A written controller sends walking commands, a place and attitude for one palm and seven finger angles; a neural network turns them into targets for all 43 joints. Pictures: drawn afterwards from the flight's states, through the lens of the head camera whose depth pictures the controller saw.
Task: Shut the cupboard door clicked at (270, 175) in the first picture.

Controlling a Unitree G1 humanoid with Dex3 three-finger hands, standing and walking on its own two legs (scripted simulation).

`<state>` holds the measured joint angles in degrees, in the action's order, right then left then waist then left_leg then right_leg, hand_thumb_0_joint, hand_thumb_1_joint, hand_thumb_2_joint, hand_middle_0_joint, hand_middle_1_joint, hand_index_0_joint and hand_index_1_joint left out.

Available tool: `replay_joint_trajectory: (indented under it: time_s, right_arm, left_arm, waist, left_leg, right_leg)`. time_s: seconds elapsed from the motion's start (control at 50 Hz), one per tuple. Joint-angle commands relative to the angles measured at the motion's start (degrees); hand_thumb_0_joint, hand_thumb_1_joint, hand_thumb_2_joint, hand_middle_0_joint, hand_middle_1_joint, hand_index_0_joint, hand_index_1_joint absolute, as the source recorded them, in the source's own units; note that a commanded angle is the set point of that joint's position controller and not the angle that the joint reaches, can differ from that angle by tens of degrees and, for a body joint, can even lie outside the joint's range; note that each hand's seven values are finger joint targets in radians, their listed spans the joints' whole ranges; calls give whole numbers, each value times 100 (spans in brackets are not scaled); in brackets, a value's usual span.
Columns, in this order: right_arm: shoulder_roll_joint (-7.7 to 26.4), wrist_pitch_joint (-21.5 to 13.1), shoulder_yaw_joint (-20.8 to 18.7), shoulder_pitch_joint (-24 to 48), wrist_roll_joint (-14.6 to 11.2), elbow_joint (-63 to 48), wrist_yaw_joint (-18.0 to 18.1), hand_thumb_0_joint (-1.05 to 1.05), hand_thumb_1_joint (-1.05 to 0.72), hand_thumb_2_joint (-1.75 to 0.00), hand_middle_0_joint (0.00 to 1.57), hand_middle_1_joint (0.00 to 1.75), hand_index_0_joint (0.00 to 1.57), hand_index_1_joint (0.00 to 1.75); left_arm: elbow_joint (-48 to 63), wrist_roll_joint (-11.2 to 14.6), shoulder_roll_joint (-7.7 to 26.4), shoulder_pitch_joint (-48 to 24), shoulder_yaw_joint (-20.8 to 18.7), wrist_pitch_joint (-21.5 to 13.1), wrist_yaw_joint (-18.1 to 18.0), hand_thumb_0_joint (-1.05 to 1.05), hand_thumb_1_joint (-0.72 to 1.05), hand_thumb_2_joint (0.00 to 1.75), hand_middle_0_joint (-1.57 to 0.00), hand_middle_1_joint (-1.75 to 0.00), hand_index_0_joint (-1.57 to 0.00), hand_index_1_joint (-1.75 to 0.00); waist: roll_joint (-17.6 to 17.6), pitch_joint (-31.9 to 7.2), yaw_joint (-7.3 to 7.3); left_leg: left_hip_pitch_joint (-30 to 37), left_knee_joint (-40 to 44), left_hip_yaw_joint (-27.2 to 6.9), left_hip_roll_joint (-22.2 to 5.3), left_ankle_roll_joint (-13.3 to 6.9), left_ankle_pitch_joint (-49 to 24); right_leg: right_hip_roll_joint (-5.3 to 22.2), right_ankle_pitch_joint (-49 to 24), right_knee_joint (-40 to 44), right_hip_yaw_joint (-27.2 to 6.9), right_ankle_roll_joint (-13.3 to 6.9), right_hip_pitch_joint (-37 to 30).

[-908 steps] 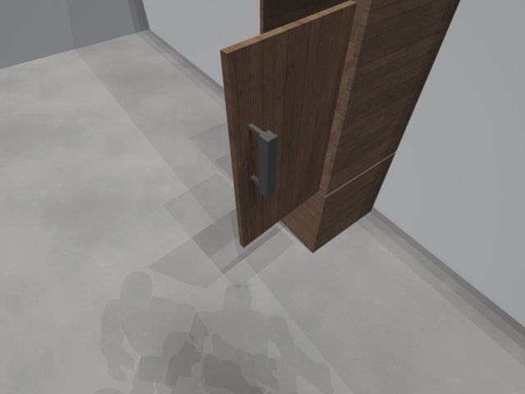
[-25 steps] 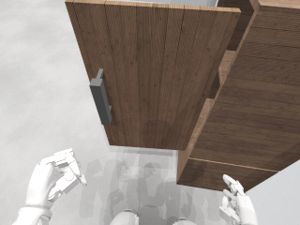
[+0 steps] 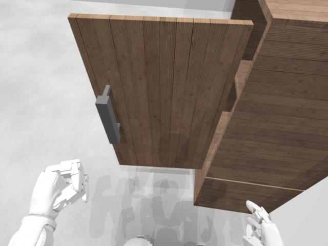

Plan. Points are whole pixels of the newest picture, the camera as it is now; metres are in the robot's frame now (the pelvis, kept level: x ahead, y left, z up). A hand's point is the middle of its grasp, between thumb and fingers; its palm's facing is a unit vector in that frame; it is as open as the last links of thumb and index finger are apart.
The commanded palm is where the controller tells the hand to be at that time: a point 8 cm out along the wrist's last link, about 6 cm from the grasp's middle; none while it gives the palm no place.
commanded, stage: raise the hand and make a fist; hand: left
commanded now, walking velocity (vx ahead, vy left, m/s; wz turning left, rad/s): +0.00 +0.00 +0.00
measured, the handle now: (111, 115) +0.43 +0.17 +0.07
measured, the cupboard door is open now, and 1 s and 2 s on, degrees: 95 95 95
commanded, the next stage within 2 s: bring the fist close to the handle in 0.20 s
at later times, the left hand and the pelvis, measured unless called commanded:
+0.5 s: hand (93, 185) +0.23 +0.17 +0.07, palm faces +0.00 -1.00 -0.05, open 3.1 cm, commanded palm +0.22 +0.22 +0.07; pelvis +0.00 -0.02 +0.00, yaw +0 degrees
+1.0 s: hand (105, 164) +0.28 +0.16 +0.07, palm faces +0.00 -1.00 -0.04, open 3.1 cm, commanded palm +0.27 +0.20 +0.07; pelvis +0.01 -0.01 +0.00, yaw +0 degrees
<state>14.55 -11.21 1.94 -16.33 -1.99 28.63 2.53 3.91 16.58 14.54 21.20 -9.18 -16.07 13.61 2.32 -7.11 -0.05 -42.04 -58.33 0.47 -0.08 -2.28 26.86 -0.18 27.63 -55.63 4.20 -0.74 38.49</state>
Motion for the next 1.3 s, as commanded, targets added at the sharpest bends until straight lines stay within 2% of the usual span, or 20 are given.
replay_joint_trajectory:
  time_s: [0.0,0.02,0.06,0.22,0.36,0.52,0.56,0.62,0.7,0.8,0.82,0.9,0.96,1.02,1.04,1.1,1.12,1.14,1.22,1.28]
  right_arm:
    - [685,-349,-347,389,-36,-882,18,0,-90,-90,20,30,20,30]
    - [704,-331,-353,390,-14,-858,23,0,-90,-90,20,30,20,30]
    - [679,-344,-358,415,-32,-862,13,0,-90,-90,20,30,20,30]
    - [694,-331,-370,452,-48,-829,48,0,-90,-90,20,30,20,30]
    - [661,-380,-338,481,-52,-776,54,0,-90,-90,20,30,20,30]
    - [695,-352,-350,447,-54,-718,51,0,-90,-90,20,30,20,30]
    - [661,-346,-338,457,-59,-752,29,0,-90,-90,20,30,20,30]
    - [703,-311,-339,433,-42,-674,45,0,-90,-90,20,30,20,30]
    - [677,-326,-369,447,-53,-685,13,0,-90,-90,20,30,20,30]
    - [684,-264,-369,444,-35,-659,-11,0,-90,-90,20,30,20,30]
    - [709,-246,-371,417,-16,-640,-7,0,-90,-90,20,30,20,30]
    - [684,-202,-379,461,-32,-613,-24,0,-90,-90,20,30,20,30]
    - [688,-166,-363,460,-27,-567,-36,0,-90,-90,20,30,20,30]
    - [716,-129,-379,428,-13,-540,-35,0,-90,-90,20,30,20,30]
    - [689,-115,-376,436,-23,-561,-49,0,-90,-90,20,30,20,30]
    - [685,-75,-376,412,-26,-534,-68,0,-90,-90,20,30,20,30]
    - [715,-47,-382,393,-6,-522,-67,0,-90,-90,20,30,20,30]
    - [689,-21,-378,401,-1,-539,-79,0,-90,-90,20,30,20,30]
    - [685,74,-370,397,8,-519,-112,0,-90,-90,20,30,20,30]
    - [655,127,-363,416,0,-501,-137,0,-90,-90,20,30,20,30]
  left_arm:
    - [1261,84,702,-345,-422,-524,-27,0,90,90,-130,-150,-130,-150]
    - [1162,76,828,-313,-534,-521,-46,0,90,90,-130,-150,-130,-150]
    - [1277,87,697,-350,-424,-593,-38,0,90,90,-130,-150,-130,-150]
    - [1115,82,798,-334,-451,-562,-9,0,90,90,-130,-150,-130,-150]
    - [1129,51,639,-848,-268,-637,-57,0,90,90,-130,-150,-130,-150]
    - [785,0,856,-912,-475,-482,-108,0,90,90,-130,-150,-130,-150]
    - [861,-10,631,-971,-291,-479,-135,0,90,90,-130,-150,-130,-150]
    - [559,-36,777,-1320,-409,-451,-227,0,90,90,-130,-150,-130,-150]
    - [670,-96,595,-1366,-242,-515,-267,0,90,90,-130,-150,-130,-150]
    - [582,-183,534,-1627,-130,-502,-387,0,90,90,-130,-150,-130,-150]
    - [487,-197,635,-1642,-223,-485,-428,0,90,90,-130,-150,-130,-150]
    - [481,-235,552,-1956,-160,-529,-492,0,90,90,-130,-150,-130,-150]
    - [381,-299,431,-2303,28,-497,-540,0,90,90,-130,-150,-130,-150]
    - [198,-344,510,-2334,-37,-465,-611,0,90,90,-130,-150,-130,-150]
    - [182,-374,305,-2433,171,-452,-607,0,90,90,-130,-150,-130,-150]
    - [104,-418,267,-2723,223,-405,-708,0,90,90,-130,-150,-130,-150]
    - [-2,-448,431,-2639,70,-382,-758,0,90,90,-130,-150,-130,-150]
    - [25,-454,314,-2710,158,-383,-781,0,90,90,-130,-150,-130,-150]
    - [-172,-526,401,-2831,62,-385,-912,0,90,90,-130,-150,-130,-150]
    - [-234,-557,208,-3177,243,-430,-951,0,90,90,-130,-150,-130,-150]
  waist:
    - [142,-993,-27]
    - [-75,-948,-24]
    - [89,-1026,-11]
    - [-180,-846,59]
    - [-16,-863,154]
    - [-148,-1069,70]
    - [-9,-1091,71]
    - [-391,-832,136]
    - [6,-1181,88]
    - [-52,-1120,136]
    - [-253,-1096,159]
    - [-9,-1208,140]
    - [36,-1193,228]
    - [-153,-1268,193]
    - [-105,-1299,237]
    - [-5,-1286,229]
    - [-139,-1317,189]
    - [-217,-1432,197]
    - [-184,-1337,160]
    - [-110,-1344,222]
  left_leg:
    - [797,1018,-355,2,131,-1289]
    - [683,979,-352,-2,112,-1296]
    - [693,948,-305,17,113,-1301]
    - [467,847,-249,24,57,-1000]
    - [472,766,-228,30,52,-972]
    - [523,799,-194,26,44,-1199]
    - [624,858,-182,35,55,-1287]
    - [423,827,-202,16,53,-1067]
    - [737,871,-162,26,64,-1335]
    - [749,901,-166,14,66,-1324]
    - [690,893,-190,-2,53,-1320]
    - [843,936,-170,-3,80,-1397]
    - [900,944,-193,-17,78,-1403]
    - [917,954,-218,-35,74,-1466]
    - [988,969,-215,-40,80,-1485]
    - [1093,991,-247,-53,103,-1559]
    - [1035,985,-244,-58,96,-1576]
    - [1055,984,-216,-35,86,-1650]
    - [1049,1001,-192,-46,104,-1717]
    - [1102,993,-181,-47,112,-1723]
  right_leg:
    - [-133,-1244,684,-77,-101,-383]
    - [-145,-1269,690,-103,-94,-430]
    - [-113,-1280,683,-138,-86,-442]
    - [-73,-915,897,-342,-33,-420]
    - [-40,-869,890,-396,-7,-292]
    - [-18,-1172,919,-433,12,-564]
    - [-10,-1313,888,-356,5,-545]
    - [-10,-1019,988,-431,38,-443]
    - [-16,-1368,850,-324,-5,-504]
    - [-27,-1373,843,-280,3,-427]
    - [-32,-1350,847,-274,14,-443]
    - [-35,-1424,816,-249,-13,-432]
    - [-42,-1414,801,-218,-14,-352]
    - [-55,-1453,796,-205,-19,-404]
    - [-50,-1468,778,-179,-15,-371]
    - [-49,-1519,766,-144,-34,-304]
    - [-57,-1526,767,-160,-31,-378]
    - [-43,-1660,763,-179,-23,-493]
    - [-52,-1727,769,-179,-31,-488]
    - [-44,-1748,757,-182,-38,-441]
